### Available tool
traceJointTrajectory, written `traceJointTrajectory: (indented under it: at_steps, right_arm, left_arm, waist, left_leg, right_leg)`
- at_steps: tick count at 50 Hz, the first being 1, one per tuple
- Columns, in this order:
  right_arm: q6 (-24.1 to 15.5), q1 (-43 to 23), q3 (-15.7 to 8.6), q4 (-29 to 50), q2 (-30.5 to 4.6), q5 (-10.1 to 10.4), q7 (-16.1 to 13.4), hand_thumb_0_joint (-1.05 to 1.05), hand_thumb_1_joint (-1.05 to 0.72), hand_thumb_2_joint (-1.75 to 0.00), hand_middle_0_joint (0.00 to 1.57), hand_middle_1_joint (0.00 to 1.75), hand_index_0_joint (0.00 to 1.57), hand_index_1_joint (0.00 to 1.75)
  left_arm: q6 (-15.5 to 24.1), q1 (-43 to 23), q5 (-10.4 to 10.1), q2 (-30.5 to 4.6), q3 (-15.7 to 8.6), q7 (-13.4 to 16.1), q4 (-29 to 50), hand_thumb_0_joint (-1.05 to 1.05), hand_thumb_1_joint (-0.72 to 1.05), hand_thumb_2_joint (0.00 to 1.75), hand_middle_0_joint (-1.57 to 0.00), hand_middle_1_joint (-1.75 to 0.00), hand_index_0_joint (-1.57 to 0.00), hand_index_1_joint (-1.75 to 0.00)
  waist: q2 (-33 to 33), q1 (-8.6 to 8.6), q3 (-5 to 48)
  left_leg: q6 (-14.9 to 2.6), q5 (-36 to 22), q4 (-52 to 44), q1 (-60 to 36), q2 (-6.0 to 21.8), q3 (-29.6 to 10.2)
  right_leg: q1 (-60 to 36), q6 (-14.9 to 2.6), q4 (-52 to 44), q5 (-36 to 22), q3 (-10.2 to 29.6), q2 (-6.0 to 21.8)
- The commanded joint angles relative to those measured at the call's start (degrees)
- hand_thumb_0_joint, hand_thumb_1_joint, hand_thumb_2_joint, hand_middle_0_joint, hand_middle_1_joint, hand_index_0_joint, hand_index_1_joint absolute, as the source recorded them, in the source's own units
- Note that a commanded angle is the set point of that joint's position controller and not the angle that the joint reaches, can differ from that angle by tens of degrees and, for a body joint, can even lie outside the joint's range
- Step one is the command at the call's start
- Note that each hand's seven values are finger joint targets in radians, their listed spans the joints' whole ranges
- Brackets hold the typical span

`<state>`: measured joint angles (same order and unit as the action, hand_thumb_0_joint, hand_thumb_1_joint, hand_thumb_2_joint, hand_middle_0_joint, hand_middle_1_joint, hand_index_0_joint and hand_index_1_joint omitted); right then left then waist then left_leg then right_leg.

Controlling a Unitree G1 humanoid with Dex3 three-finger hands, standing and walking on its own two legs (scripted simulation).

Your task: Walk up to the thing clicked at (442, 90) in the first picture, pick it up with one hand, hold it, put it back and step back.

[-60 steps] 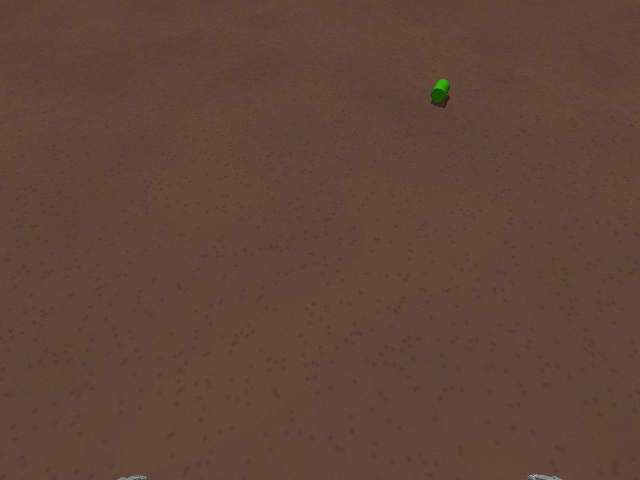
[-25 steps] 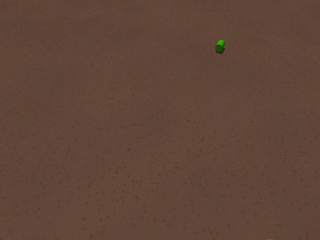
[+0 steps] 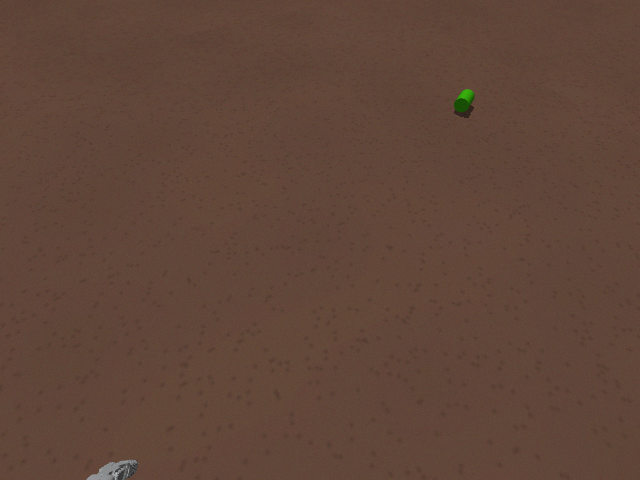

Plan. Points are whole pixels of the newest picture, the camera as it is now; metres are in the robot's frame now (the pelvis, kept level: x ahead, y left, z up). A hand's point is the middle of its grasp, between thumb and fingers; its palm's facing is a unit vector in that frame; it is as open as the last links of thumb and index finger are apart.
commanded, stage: walk up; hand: left
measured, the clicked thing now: (464, 100) +2.12 -0.89 -0.74
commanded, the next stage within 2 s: none
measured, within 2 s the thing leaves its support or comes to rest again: neither
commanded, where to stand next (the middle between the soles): +2.18 -1.37 m, yaw +56 degrees
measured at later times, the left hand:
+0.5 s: hand (106, 437) +0.20 +0.33 -0.15, palm faces +0.24 -0.95 -0.22, open 7.4 cm
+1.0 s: hand (219, 341) +0.34 +0.18 -0.14, palm faces +0.49 -0.79 -0.37, open 7.4 cm
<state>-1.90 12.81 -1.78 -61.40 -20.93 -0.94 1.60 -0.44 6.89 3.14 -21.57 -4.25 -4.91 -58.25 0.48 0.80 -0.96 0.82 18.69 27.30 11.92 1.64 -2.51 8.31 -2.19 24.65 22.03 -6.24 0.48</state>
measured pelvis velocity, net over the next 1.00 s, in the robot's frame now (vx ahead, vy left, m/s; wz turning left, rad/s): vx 0.46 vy -0.09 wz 0.51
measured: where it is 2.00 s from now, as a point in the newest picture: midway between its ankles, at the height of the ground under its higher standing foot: (383, 260)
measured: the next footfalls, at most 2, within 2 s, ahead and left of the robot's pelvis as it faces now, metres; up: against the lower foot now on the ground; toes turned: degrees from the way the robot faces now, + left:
left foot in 0.20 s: +0.17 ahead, +0.17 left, +0.00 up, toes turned +18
right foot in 0.72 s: +0.49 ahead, -0.16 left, +0.00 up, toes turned +18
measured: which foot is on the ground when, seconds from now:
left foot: up 0.00-0.18, down 0.20-0.76, up 0.78-1.00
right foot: down 0.00-0.20, up 0.22-0.70, down 0.72-1.00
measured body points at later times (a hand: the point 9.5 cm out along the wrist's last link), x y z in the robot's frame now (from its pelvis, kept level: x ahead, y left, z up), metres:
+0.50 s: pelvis +0.16 +0.03 +0.00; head +0.11 +0.08 +0.44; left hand +0.19 +0.38 -0.13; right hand +0.30 -0.31 -0.05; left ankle +0.13 +0.16 -0.74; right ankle +0.29 -0.15 -0.65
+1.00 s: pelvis +0.46 -0.09 -0.01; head +0.48 -0.08 +0.44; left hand +0.32 +0.22 -0.11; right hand +0.74 -0.31 -0.11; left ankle +0.48 +0.06 -0.68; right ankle +0.45 -0.17 -0.75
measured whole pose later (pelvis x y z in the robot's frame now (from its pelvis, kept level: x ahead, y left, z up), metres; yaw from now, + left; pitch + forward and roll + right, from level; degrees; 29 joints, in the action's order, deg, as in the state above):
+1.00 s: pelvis +0.46 -0.09 -0.01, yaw +29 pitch +1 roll +1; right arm -5.4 12.9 -1.5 -51.9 -26.2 0.8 -1.5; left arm 0.5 16.1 1.8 -26.2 -3.9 -6.4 -48.7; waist 0.9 -7.3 -1.3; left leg -3.7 16.9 55.7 36.6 1.9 3.7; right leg 9.3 -3.5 28.2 20.1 -11.3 1.2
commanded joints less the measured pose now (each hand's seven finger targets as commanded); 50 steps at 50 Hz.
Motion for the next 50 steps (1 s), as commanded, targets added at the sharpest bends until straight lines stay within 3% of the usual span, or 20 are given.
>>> traceJointTrajectory:
  at_steps: [1,3,6,9,10,11,13,15,19,24,29,33,35,37,38,39,40,44,46,50]
  right_arm:
    - [-2.42,-11.14,-6.59,10.14,-20.56,-0.29,-1.33,0.00,-0.90,-0.90,0.20,0.30,0.20,0.30]
    - [-2.81,-10.74,-6.14,10.17,-19.62,0.11,-0.41,0.00,-0.90,-0.90,0.20,0.30,0.20,0.30]
    - [-2.62,-0.49,-6.46,7.96,-19.19,0.90,0.72,0.00,-0.90,-0.90,0.20,0.30,0.20,0.30]
    - [-2.53,17.39,-8.72,2.41,-21.33,0.23,-1.23,0.00,-0.90,-0.90,0.20,0.30,0.20,0.30]
    - [-2.38,23.57,-9.93,0.91,-25.08,-0.30,-2.68,0.00,-0.90,-0.90,0.20,0.30,0.20,0.30]
    - [-2.25,22.21,-10.75,2.85,-29.96,-1.15,-4.00,0.00,-0.90,-0.90,0.20,0.30,0.20,0.30]
    - [-3.38,6.04,-8.90,8.26,-32.04,1.13,-4.78,0.00,-0.90,-0.90,0.20,0.30,0.20,0.30]
    - [-4.92,-1.52,-7.35,9.44,-30.57,1.77,-5.25,0.00,-0.90,-0.90,0.20,0.30,0.20,0.30]
    - [-6.63,2.05,-6.42,8.58,-26.34,1.09,-4.09,0.00,-0.90,-0.90,0.20,0.30,0.20,0.30]
    - [-7.59,4.79,-6.74,9.51,-26.74,1.42,-3.71,0.00,-0.90,-0.90,0.20,0.30,0.20,0.30]
    - [-6.89,8.20,-7.21,10.67,-27.36,0.92,-4.03,0.00,-0.90,-0.90,0.20,0.30,0.20,0.30]
    - [-6.28,7.01,-7.26,12.53,-27.15,-0.14,-4.99,0.00,-0.90,-0.90,0.20,0.30,0.20,0.30]
    - [-5.74,3.91,-7.06,13.59,-26.58,-0.48,-5.40,0.00,-0.90,-0.90,0.20,0.30,0.20,0.30]
    - [-5.07,-0.20,-5.58,15.31,-22.32,-0.47,-5.66,0.00,-0.90,-0.90,0.20,0.30,0.20,0.30]
    - [-5.11,2.28,-2.92,15.82,-14.85,0.00,-5.45,0.00,-0.90,-0.90,0.20,0.30,0.20,0.30]
    - [-4.88,3.44,-3.18,17.10,-17.00,1.27,-6.22,0.00,-0.90,-0.90,0.20,0.30,0.20,0.30]
    - [-4.52,4.07,-3.65,14.98,-18.82,0.55,-6.84,0.00,-0.90,-0.90,0.20,0.30,0.20,0.30]
    - [-5.10,3.84,-3.70,10.13,-18.42,2.56,-5.13,0.00,-0.90,-0.90,0.20,0.30,0.20,0.30]
    - [-4.80,4.60,-3.73,10.20,-18.25,1.85,-4.55,0.00,-0.90,-0.90,0.20,0.30,0.20,0.30]
    - [-4.44,2.03,-3.56,14.31,-16.90,2.63,-3.93,0.00,-0.90,-0.90,0.20,0.30,0.20,0.30]
  left_arm:
    - [0.81,-2.63,-0.76,-21.67,-8.06,-1.07,10.78,0.00,0.90,0.90,-0.20,-0.30,-0.20,-0.30]
    - [0.57,-1.56,-0.48,-19.98,-7.75,-1.72,12.34,0.00,0.90,0.90,-0.20,-0.30,-0.20,-0.30]
    - [0.58,-8.07,0.05,-19.25,-7.60,-2.60,14.86,0.00,0.90,0.90,-0.20,-0.30,-0.20,-0.30]
    - [-0.42,-13.47,0.19,-16.49,-6.75,-3.13,17.81,0.00,0.90,0.90,-0.20,-0.30,-0.20,-0.30]
    - [-0.77,-13.05,0.15,-12.40,-5.28,-3.42,19.04,0.00,0.90,0.90,-0.20,-0.30,-0.20,-0.30]
    - [-0.85,-14.40,0.52,-9.43,-3.69,-3.69,20.90,0.00,0.90,0.90,-0.20,-0.30,-0.20,-0.30]
    - [-1.68,-11.52,-0.07,-17.15,-4.20,-4.54,20.74,0.00,0.90,0.90,-0.20,-0.30,-0.20,-0.30]
    - [-1.89,-5.17,-0.98,-19.60,-4.39,-5.06,16.54,0.00,0.90,0.90,-0.20,-0.30,-0.20,-0.30]
    - [-2.71,-0.73,-0.43,-21.04,-4.96,-5.82,9.86,0.00,0.90,0.90,-0.20,-0.30,-0.20,-0.30]
    - [-2.75,-5.07,-0.27,-19.37,-3.98,-6.39,12.73,0.00,0.90,0.90,-0.20,-0.30,-0.20,-0.30]
    - [-2.01,-10.60,-0.53,-18.64,-3.89,-6.04,15.64,0.00,0.90,0.90,-0.20,-0.30,-0.20,-0.30]
    - [-0.85,-11.99,-0.56,-18.36,-4.42,-5.77,17.00,0.00,0.90,0.90,-0.20,-0.30,-0.20,-0.30]
    - [-0.28,-5.95,-0.38,-18.38,-5.02,-5.31,15.47,0.00,0.90,0.90,-0.20,-0.30,-0.20,-0.30]
    - [1.17,12.59,0.00,-21.69,-7.00,-3.92,9.37,0.00,0.90,0.90,-0.20,-0.30,-0.20,-0.30]
    - [1.77,18.65,0.75,-27.36,-8.12,-2.69,7.34,0.00,0.90,0.90,-0.20,-0.30,-0.20,-0.30]
    - [1.78,14.04,-0.23,-32.11,-7.45,-1.66,8.51,0.00,0.90,0.90,-0.20,-0.30,-0.20,-0.30]
    - [1.87,7.16,-1.18,-32.61,-7.48,-1.04,11.35,0.00,0.90,0.90,-0.20,-0.30,-0.20,-0.30]
    - [2.75,4.88,-1.28,-20.12,-4.15,0.20,12.24,0.00,0.90,0.90,-0.20,-0.30,-0.20,-0.30]
    - [2.71,5.32,-1.59,-17.39,-3.38,0.11,13.19,0.00,0.90,0.90,-0.20,-0.30,-0.20,-0.30]
    - [1.68,3.11,-0.59,-16.87,-2.91,-0.92,17.75,0.00,0.90,0.90,-0.20,-0.30,-0.20,-0.30]
  waist:
    - [12.26,-8.11,-0.92]
    - [8.31,-8.94,-2.04]
    - [10.19,-3.65,-0.17]
    - [-2.21,7.29,3.95]
    - [-14.79,10.34,4.30]
    - [-21.59,9.64,1.96]
    - [-7.08,0.63,-4.78]
    - [-4.07,-4.19,-4.70]
    - [-2.98,-5.33,-4.29]
    - [-3.77,-3.28,-2.23]
    - [-7.43,-0.12,-2.61]
    - [-9.45,-0.80,-0.80]
    - [-10.40,-4.07,1.92]
    - [4.00,-13.73,10.20]
    - [23.27,-16.45,8.09]
    - [29.24,-13.09,6.87]
    - [23.24,-10.13,4.91]
    - [12.43,-6.16,1.99]
    - [11.63,-5.52,0.70]
    - [9.85,-5.06,-0.52]
  left_leg:
    - [-0.75,9.61,20.10,31.25,3.07,8.66]
    - [-1.68,8.55,18.83,28.22,4.59,6.60]
    - [-2.25,2.40,13.12,17.86,3.53,10.48]
    - [-4.26,-4.67,0.30,-18.97,-0.62,12.48]
    - [-6.85,3.68,-4.32,-29.74,3.73,1.46]
    - [-9.59,22.87,-10.69,-27.65,16.74,-24.20]
    - [-13.50,40.89,-27.90,-1.56,25.62,-42.08]
    - [-14.43,33.57,-24.97,4.67,23.46,-31.02]
    - [-11.68,22.72,-21.32,10.86,13.87,-13.00]
    - [-11.02,15.34,-19.48,2.66,9.41,-8.70]
    - [-13.29,9.16,-16.94,-4.52,11.48,-8.55]
    - [-13.41,2.00,-9.35,-5.69,13.38,-8.32]
    - [-13.00,-8.82,-2.75,-1.64,14.09,-7.74]
    - [-9.62,-10.48,26.85,14.01,6.89,0.00]
    - [-6.50,12.16,43.49,32.39,-1.91,5.55]
    - [-4.97,19.26,51.57,41.62,-6.18,5.55]
    - [-5.12,16.36,53.69,40.60,-0.05,1.81]
    - [-6.34,2.13,37.28,31.21,3.43,0.14]
    - [-5.18,-0.72,32.49,28.55,2.66,2.11]
    - [-4.22,-9.54,15.02,19.80,0.38,8.91]
  right_leg:
    - [-13.86,-10.33,-18.78,22.65,22.03,26.87]
    - [-11.31,-9.71,-16.92,17.59,16.51,23.66]
    - [-8.90,-7.63,-13.95,17.12,4.73,18.25]
    - [16.31,-3.64,11.01,12.46,-7.02,8.83]
    - [29.55,-1.74,30.03,12.70,-9.27,2.18]
    - [44.15,0.26,44.86,14.26,-1.39,-1.27]
    - [36.19,1.08,48.52,4.09,13.78,6.12]
    - [28.35,2.06,46.36,1.92,15.36,9.57]
    - [24.26,3.30,43.36,-9.40,11.27,8.97]
    - [29.76,4.57,38.31,-15.61,10.11,7.95]
    - [33.71,4.97,27.39,-13.46,11.05,10.05]
    - [27.19,2.54,16.09,-4.54,11.81,11.39]
    - [18.55,1.70,13.93,0.02,8.41,9.43]
    - [-7.10,1.45,4.92,-1.81,7.22,5.72]
    - [-14.38,2.90,-2.00,5.83,20.16,14.29]
    - [-16.09,-0.21,-16.54,6.97,41.22,22.58]
    - [-11.76,-3.76,-17.00,8.26,45.12,26.83]
    - [-5.58,-3.53,-2.25,-23.84,11.20,13.67]
    - [-4.09,-5.84,-1.91,-30.84,5.58,12.50]
    - [1.78,-5.71,-7.71,-24.88,0.88,11.91]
